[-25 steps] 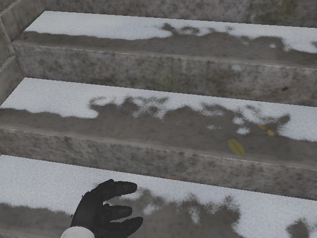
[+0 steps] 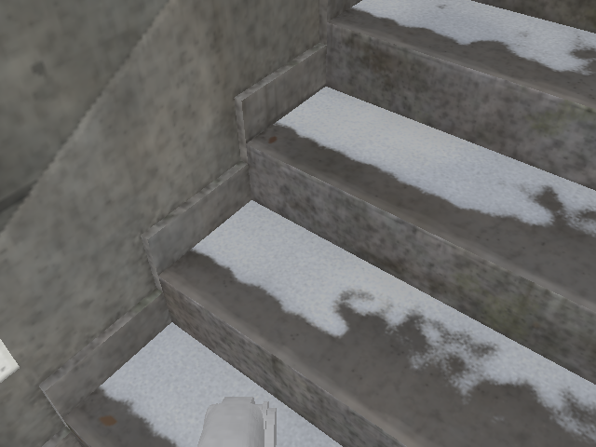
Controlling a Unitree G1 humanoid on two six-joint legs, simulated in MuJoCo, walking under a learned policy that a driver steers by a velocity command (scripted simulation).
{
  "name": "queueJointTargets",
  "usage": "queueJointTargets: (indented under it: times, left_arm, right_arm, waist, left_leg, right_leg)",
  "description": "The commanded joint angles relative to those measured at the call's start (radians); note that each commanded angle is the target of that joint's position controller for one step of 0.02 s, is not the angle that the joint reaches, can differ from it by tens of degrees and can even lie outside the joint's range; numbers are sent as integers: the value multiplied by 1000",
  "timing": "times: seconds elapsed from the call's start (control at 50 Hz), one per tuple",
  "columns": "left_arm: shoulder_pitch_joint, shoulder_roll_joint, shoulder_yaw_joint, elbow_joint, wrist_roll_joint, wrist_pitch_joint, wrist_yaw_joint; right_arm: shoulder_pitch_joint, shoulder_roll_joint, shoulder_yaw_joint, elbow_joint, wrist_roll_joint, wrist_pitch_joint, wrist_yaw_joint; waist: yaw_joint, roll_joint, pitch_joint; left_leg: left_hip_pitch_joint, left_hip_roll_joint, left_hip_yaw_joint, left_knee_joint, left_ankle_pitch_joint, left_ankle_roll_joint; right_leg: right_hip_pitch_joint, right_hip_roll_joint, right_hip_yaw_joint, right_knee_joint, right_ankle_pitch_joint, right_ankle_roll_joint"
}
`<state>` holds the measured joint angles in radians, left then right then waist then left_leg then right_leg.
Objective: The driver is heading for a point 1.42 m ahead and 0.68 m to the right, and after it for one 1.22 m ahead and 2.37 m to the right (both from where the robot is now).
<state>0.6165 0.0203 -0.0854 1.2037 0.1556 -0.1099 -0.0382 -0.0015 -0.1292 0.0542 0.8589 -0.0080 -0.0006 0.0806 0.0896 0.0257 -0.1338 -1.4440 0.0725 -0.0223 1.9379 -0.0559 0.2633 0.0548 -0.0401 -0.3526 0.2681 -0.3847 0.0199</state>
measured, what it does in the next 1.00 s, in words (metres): climbs, turning right: left foot 0.17 m higher, then right foot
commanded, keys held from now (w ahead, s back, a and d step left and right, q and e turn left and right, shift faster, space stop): e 1.00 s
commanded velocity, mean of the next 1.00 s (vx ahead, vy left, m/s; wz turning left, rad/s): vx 0.08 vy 0.00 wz -0.36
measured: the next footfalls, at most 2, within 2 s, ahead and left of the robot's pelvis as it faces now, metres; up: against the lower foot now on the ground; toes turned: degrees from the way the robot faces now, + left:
left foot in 0.12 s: +0.32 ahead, +0.13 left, +0.17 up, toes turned +9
right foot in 0.58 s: +0.25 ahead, -0.12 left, +0.17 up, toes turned -14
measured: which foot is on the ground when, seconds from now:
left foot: up 0.00-0.10, down 0.12-0.60, up 0.62-1.00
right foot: down 0.00-0.16, up 0.18-0.56, down 0.58-1.00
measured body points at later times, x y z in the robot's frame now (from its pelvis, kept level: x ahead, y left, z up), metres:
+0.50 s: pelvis +0.20 +0.02 +0.16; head +0.20 -0.01 +0.61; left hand +0.35 +0.23 +0.04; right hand +0.29 -0.23 +0.02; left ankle +0.28 +0.13 -0.56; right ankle +0.23 -0.10 -0.50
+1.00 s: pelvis +0.25 -0.02 +0.16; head +0.26 -0.04 +0.61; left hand +0.48 +0.16 +0.07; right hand +0.33 -0.32 +0.06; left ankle +0.31 +0.11 -0.50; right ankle +0.21 -0.11 -0.56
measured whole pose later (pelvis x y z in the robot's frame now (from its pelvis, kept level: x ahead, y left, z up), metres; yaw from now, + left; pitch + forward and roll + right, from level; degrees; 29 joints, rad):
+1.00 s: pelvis +0.25 -0.02 +0.16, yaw -25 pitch +6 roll +1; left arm 0.20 0.21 0.04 0.71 0.01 -0.08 -0.02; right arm 0.08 -0.24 -0.06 0.76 -0.04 -0.07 -0.02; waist 0.05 0.03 -0.09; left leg -0.65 0.01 -0.01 1.06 -0.33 -0.11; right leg -0.44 0.11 0.15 0.62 -0.28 -0.04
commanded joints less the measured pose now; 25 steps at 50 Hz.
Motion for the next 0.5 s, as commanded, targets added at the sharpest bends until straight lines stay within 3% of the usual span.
queueJointTargets:
  times: [0.02,0.04,0.06,0.08,0.1,0.12,0.14,0.16,0.18,0.2,0.22,0.24,0.26,0.28,0.3,0.32,0.34,0.36,0.38,0.4,0.42,0.44,0.46,0.48,0.5]
  left_arm:
    - [159,96,9,47,-16,-13,-4]
    - [150,95,9,45,-12,0,-22]
    - [-10,165,31,-27,-63,4,-50]
    - [88,198,42,-12,-106,-15,-53]
    - [107,246,58,-20,-112,-26,-51]
    - [61,322,102,2,-187,-20,25]
    - [137,301,105,-10,-212,-34,52]
    - [82,179,45,-114,-49,-59,-85]
    - [-39,217,112,-86,-111,-26,-113]
    - [-72,182,132,-79,-166,-6,-99]
    - [-88,159,145,-86,-171,-13,-86]
    - [-89,126,140,-76,-152,-29,-71]
    - [-127,67,122,-78,-151,-26,-57]
    - [-146,36,111,-70,-144,-12,-39]
    - [-132,44,109,-70,-143,4,-23]
    - [-157,66,113,-82,-144,15,-11]
    - [-188,82,117,-87,-156,19,-9]
    - [-244,100,116,-120,-158,26,-19]
    - [-295,135,123,-152,-150,24,-22]
    - [-302,148,126,-171,-132,23,-30]
    - [-317,163,124,-192,-123,20,-34]
    - [-303,166,127,-195,-128,10,-35]
    - [-327,173,129,-222,-139,-1,-29]
    - [-359,203,134,-246,-135,-5,-26]
    - [-385,209,135,-272,-130,-4,-18]
  right_arm:
    - [-391,-22,5,-208,-17,12,-6]
    - [-425,-20,10,-225,-13,37,-5]
    - [-443,-24,12,-224,-37,71,14]
    - [-448,-18,9,-241,-18,76,29]
    - [-416,-40,-2,-210,0,68,28]
    - [159,-12,-6,-67,50,0,-36]
    - [336,-50,-30,-3,51,-43,-82]
    - [226,-155,-37,-49,-21,0,-45]
    - [379,-195,-71,10,-103,23,-36]
    - [453,-253,-120,67,-109,7,-43]
    - [328,-254,-118,75,-90,-19,-59]
    - [214,-200,-101,85,-71,-41,-63]
    - [71,-111,-81,82,-55,-60,-56]
    - [-14,-14,-56,82,-53,-68,-55]
    - [-54,65,-36,69,-55,-77,-54]
    - [-77,79,-32,57,-52,-96,-59]
    - [-83,65,-43,44,-56,-107,-71]
    - [-65,-2,-65,35,-43,-117,-88]
    - [-66,-38,-82,20,-41,-134,-104]
    - [-76,-89,-98,-2,-32,-153,-109]
    - [-105,-134,-119,-22,-44,-165,-112]
    - [-119,-186,-139,-32,-57,-167,-104]
    - [-107,-217,-156,-42,-56,-169,-104]
    - [-103,-204,-160,-51,-57,-171,-99]
    - [-103,-195,-163,-56,-52,-170,-94]
  waist:
    - [-3,-81,160]
    - [-15,-108,157]
    - [-86,-163,145]
    - [-82,-222,109]
    - [-98,-206,127]
    - [-253,-172,162]
    - [-280,-150,2]
    - [-247,-46,-430]
    - [-304,-10,-318]
    - [-297,-10,-247]
    - [-222,56,-160]
    - [-161,30,-113]
    - [-99,-42,-39]
    - [-57,-81,-8]
    - [-20,-110,5]
    - [7,-134,2]
    - [9,-104,-7]
    - [12,-63,-16]
    - [9,-24,-11]
    - [14,19,4]
    - [6,23,7]
    - [7,30,17]
    - [-10,5,29]
    - [-21,-2,56]
    - [-28,9,72]
  left_leg:
    - [-122,63,126,-289,-35,2]
    - [-6,81,108,-438,3,-6]
    - [334,42,229,-570,-137,-13]
    - [563,-41,258,-561,-308,-81]
    - [586,-61,257,-659,-293,-94]
    - [891,-157,320,-849,-268,-72]
    - [1293,-46,97,-899,27,-48]
    - [1681,135,-321,-992,68,85]
    - [1547,246,-611,-1322,-43,89]
    - [1298,325,-715,-1464,-118,118]
    - [1115,312,-609,-1504,-173,120]
    - [1003,274,-449,-1476,-300,84]
    - [874,264,-328,-1479,-386,29]
    - [792,250,-260,-1507,-407,9]
    - [745,254,-207,-1539,-347,-23]
    - [735,231,-107,-1538,-248,-46]
    - [749,225,-68,-1554,-221,-55]
    - [815,198,48,-1595,-176,-59]
    - [843,183,102,-1630,-137,-80]
    - [839,169,179,-1675,-47,-96]
    - [859,181,196,-1665,8,-91]
    - [897,183,219,-1667,11,-94]
    - [966,189,234,-1643,-1,-95]
    - [1015,218,209,-1631,7,-76]
    - [1092,248,191,-1617,13,-62]
  right_leg:
    - [110,-231,148,-122,795,-200]
    - [47,-248,137,-159,777,-184]
    - [-193,-228,92,-216,969,-209]
    - [-236,-266,130,-175,1322,-231]
    - [-131,-285,133,-132,1514,-200]
    - [-97,-286,92,132,1872,-146]
    - [-333,-216,124,437,1683,-79]
    - [-673,-151,354,490,1030,-94]
    - [-695,17,412,800,239,-76]
    - [-681,29,530,1299,246,-57]
    - [-728,5,577,1525,273,-48]
    - [-743,-24,564,1615,253,-67]
    - [-777,-48,542,1630,253,-101]
    - [-787,-67,539,1616,209,-129]
    - [-770,-83,542,1551,243,-140]
    - [-747,-103,529,1430,238,-125]
    - [-733,-112,534,1378,209,-91]
    - [-707,-107,461,1214,91,-52]
    - [-642,-105,434,1104,73,-14]
    - [-549,-90,376,1029,16,2]
    - [-496,-84,370,1024,52,5]
    - [-454,-92,381,993,72,-1]
    - [-468,-99,388,925,69,2]
    - [-478,-101,402,874,72,-5]
    - [-503,-111,417,795,56,-8]
Over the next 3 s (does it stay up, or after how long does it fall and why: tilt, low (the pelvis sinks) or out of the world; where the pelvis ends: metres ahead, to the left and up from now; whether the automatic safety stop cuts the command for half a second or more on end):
stays up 0.38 -0.16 0.20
